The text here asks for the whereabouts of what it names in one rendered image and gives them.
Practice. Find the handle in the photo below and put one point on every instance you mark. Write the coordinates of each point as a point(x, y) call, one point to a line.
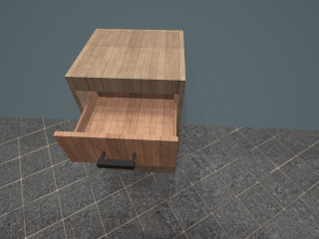
point(116, 163)

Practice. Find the cabinet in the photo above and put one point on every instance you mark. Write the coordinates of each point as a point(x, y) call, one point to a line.
point(131, 61)

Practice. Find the drawer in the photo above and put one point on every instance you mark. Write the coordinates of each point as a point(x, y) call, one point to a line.
point(121, 124)

